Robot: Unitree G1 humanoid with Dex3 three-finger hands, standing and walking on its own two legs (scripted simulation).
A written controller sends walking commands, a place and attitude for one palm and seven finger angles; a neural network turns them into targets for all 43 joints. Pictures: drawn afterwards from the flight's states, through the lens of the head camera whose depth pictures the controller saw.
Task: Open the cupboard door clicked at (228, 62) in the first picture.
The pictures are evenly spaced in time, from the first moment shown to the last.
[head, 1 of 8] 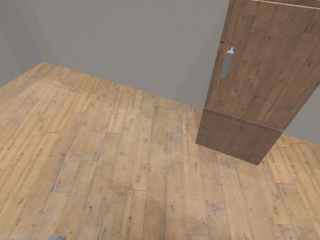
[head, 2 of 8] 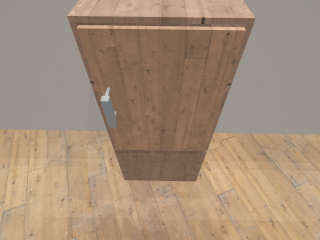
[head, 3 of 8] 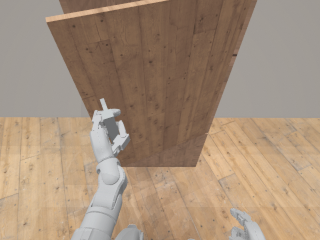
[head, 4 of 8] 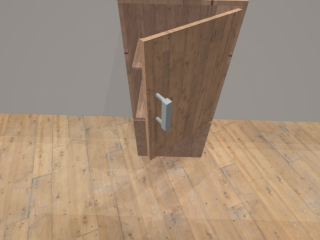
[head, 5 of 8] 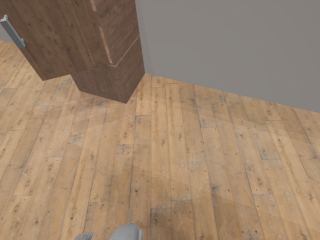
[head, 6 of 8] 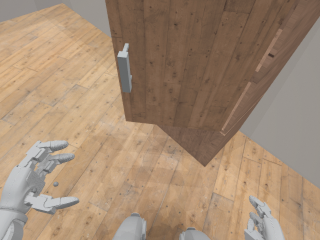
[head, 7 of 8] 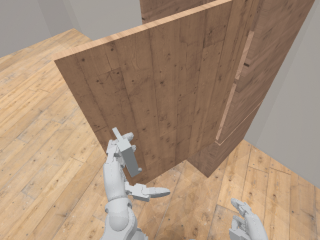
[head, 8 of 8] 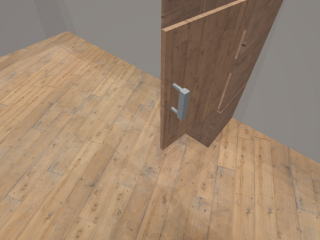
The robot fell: no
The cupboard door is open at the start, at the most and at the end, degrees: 0 82 80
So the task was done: yes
